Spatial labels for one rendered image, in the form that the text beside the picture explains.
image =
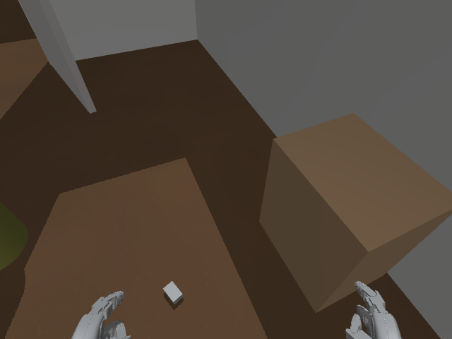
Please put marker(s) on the right robot hand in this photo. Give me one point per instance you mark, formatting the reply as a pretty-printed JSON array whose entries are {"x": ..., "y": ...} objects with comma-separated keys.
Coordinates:
[{"x": 380, "y": 324}]

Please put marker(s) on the left robot hand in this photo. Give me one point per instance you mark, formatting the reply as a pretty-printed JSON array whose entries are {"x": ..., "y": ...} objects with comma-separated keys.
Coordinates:
[{"x": 91, "y": 326}]

